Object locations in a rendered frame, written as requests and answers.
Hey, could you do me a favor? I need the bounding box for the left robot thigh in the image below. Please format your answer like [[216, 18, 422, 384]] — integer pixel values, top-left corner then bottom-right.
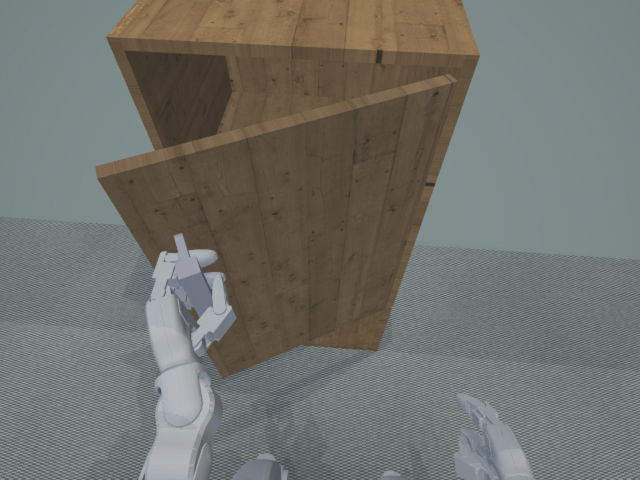
[[231, 459, 289, 480]]

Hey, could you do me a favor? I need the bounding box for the cupboard door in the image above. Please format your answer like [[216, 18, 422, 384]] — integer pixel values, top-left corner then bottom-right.
[[95, 74, 458, 379]]

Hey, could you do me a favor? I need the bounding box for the robot right hand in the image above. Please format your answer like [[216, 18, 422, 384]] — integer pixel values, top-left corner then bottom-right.
[[454, 393, 534, 480]]

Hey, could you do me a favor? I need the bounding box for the left robot shin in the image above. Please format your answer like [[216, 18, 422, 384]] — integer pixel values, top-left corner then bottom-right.
[[257, 454, 277, 462]]

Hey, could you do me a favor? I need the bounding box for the handle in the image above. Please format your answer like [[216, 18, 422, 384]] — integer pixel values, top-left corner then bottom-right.
[[174, 233, 213, 318]]

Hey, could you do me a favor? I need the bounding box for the left robot forearm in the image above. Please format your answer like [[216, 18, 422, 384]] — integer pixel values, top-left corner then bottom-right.
[[138, 362, 223, 480]]

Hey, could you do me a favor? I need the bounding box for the robot left hand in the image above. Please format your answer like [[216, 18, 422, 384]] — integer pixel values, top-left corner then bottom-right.
[[145, 249, 237, 374]]

